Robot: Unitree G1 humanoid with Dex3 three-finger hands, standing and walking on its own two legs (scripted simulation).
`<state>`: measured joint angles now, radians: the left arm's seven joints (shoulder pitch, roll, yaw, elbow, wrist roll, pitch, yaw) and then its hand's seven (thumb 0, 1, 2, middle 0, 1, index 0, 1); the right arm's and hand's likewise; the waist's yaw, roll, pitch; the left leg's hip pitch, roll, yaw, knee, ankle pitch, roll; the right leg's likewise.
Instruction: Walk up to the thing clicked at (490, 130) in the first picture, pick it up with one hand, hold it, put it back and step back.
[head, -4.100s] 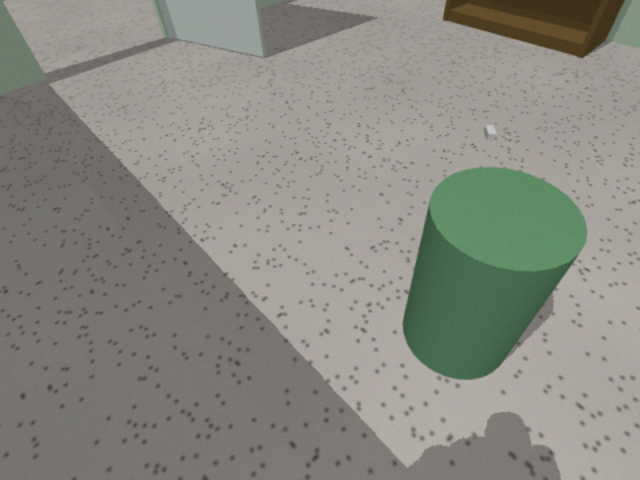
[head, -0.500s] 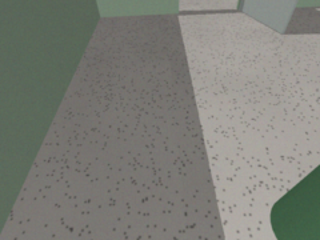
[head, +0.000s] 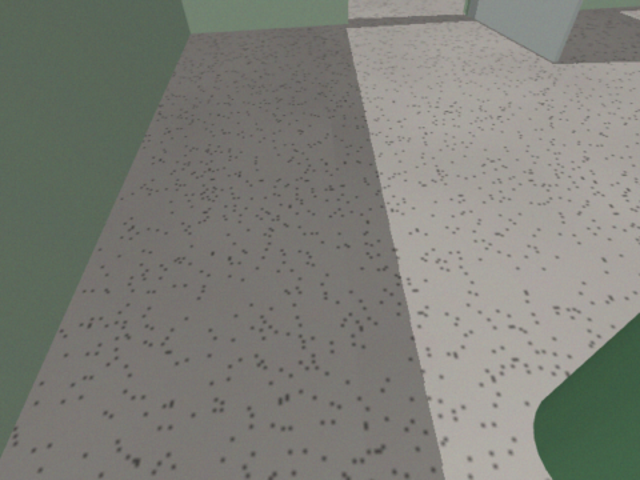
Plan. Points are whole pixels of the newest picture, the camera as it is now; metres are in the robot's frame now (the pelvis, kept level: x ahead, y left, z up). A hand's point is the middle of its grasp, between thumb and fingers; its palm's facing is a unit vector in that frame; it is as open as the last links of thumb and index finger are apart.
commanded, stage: stand
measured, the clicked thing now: out of the picture +0.99 -1.83 -0.76
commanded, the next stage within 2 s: walk up in 1.66 s
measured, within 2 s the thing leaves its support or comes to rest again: neither
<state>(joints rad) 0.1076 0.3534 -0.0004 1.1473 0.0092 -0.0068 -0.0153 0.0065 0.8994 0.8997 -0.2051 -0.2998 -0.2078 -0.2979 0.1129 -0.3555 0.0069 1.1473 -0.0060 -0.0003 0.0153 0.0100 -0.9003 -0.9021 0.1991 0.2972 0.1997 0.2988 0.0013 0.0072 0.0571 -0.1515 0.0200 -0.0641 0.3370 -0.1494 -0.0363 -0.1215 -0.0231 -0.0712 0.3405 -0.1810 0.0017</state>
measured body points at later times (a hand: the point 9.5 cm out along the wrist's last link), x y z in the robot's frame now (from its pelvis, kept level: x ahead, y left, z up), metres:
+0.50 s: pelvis +0.02 +0.00 +0.00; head +0.03 +0.00 +0.45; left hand +0.09 +0.30 -0.13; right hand +0.10 -0.30 -0.13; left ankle +0.02 +0.14 -0.75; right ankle +0.00 -0.12 -0.75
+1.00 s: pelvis +0.02 +0.00 +0.00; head +0.03 +0.00 +0.45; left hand +0.09 +0.31 -0.13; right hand +0.10 -0.30 -0.13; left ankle +0.02 +0.14 -0.75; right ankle +0.00 -0.12 -0.75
